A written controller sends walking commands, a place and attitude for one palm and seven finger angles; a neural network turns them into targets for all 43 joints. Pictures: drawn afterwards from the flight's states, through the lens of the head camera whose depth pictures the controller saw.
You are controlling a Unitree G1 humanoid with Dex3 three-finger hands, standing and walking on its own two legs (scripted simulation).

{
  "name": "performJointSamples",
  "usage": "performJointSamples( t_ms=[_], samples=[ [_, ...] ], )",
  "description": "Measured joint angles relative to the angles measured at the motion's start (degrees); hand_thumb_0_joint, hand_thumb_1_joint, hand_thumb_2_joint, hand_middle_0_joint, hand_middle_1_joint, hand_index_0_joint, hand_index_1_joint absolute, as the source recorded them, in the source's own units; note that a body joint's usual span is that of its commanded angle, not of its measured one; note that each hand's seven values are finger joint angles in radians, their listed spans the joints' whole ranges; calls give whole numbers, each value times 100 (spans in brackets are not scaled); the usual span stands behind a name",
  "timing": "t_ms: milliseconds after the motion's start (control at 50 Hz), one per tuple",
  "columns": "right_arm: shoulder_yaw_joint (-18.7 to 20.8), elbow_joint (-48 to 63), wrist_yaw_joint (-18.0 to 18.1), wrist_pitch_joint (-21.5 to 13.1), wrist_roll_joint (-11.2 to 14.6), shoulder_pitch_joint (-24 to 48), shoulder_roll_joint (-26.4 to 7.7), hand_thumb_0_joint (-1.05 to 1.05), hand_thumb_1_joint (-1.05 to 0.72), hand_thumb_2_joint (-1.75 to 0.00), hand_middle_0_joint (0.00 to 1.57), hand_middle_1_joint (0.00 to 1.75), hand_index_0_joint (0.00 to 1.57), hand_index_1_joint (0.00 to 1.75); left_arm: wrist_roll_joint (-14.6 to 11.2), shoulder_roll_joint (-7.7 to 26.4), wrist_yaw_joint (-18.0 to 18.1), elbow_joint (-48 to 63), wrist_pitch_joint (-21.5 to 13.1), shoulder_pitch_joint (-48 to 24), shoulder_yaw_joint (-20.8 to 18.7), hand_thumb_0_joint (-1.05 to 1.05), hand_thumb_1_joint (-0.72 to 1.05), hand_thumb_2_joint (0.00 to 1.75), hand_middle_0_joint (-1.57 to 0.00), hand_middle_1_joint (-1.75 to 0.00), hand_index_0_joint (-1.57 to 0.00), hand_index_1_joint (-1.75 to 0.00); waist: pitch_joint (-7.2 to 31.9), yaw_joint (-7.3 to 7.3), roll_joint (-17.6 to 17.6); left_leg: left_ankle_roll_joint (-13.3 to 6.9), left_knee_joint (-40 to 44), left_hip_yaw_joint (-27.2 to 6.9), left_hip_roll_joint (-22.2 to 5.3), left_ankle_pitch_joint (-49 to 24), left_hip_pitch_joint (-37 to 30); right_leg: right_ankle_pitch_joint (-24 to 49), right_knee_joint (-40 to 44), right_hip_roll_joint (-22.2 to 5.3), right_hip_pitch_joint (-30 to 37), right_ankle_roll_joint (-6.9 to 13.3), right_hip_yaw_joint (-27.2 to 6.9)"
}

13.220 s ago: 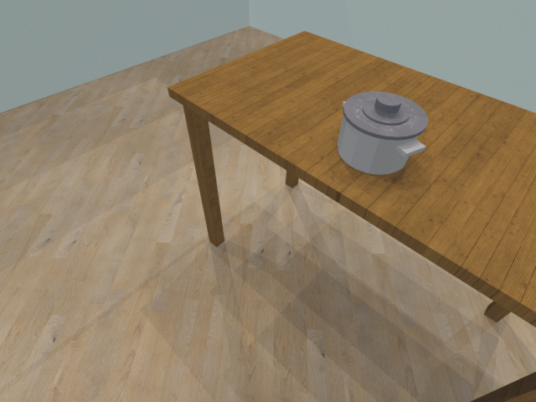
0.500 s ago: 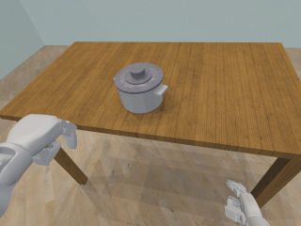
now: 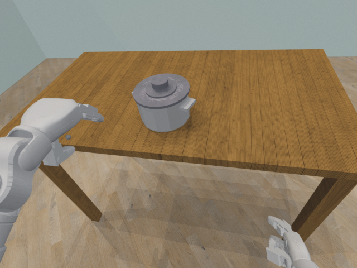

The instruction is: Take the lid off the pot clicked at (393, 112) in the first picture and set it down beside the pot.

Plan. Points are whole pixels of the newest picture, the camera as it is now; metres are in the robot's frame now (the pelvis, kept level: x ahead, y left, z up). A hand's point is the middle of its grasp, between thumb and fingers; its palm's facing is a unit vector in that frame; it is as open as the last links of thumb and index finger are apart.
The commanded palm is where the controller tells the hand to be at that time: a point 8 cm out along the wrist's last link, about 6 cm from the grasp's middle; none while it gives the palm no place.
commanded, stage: reach forward and open the fingers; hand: left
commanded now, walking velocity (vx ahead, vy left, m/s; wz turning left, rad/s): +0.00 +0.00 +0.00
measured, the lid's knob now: (159, 82) +0.58 +0.12 +0.13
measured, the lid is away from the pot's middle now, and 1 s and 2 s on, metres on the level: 0.00 0.00 0.00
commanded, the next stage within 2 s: move the open hand above the knob in 0.02 s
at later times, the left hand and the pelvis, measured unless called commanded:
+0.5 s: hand (90, 111) +0.36 +0.22 +0.20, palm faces -0.11 +0.04 -0.99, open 10.1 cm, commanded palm +0.34 +0.21 +0.26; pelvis +0.01 +0.00 +0.00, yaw +1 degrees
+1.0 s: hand (123, 89) +0.44 +0.17 +0.20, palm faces -0.18 +0.03 -0.98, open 10.1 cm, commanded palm +0.43 +0.17 +0.26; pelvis +0.03 +0.00 +0.00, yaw +0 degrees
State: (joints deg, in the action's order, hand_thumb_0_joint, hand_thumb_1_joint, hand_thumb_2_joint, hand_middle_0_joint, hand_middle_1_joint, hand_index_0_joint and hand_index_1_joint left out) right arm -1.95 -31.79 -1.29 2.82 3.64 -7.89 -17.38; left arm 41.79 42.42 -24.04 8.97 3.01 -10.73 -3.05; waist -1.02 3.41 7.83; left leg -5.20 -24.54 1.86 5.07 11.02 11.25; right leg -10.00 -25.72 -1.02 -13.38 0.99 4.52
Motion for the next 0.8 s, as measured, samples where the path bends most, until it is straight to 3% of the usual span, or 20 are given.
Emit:
performJointSamples(
  t_ms=[280, 800],
  samples=[
    [-14, -27, -37, 70, 25, 40, -32, 2, -90, -90, 20, 30, 20, 30, 171, -135, -237, -496, 243, -908, 351, 0, -35, 156, -86, -8, -86, -8, 32, -11, 12, 15, -4, -59, 6, 32, 46, -53, -3, -6, -30, 16, 52],
    [4, -131, -96, 349, 106, -28, -37, 2, -90, -90, 20, 30, 20, 30, 502, -599, -463, -2165, 726, -2780, 1307, 0, -35, 156, -86, -8, -86, -8, 45, -285, -124, 20, -18, -81, 21, 120, 141, -182, -82, -17, -150, 30, 60]
  ],
)
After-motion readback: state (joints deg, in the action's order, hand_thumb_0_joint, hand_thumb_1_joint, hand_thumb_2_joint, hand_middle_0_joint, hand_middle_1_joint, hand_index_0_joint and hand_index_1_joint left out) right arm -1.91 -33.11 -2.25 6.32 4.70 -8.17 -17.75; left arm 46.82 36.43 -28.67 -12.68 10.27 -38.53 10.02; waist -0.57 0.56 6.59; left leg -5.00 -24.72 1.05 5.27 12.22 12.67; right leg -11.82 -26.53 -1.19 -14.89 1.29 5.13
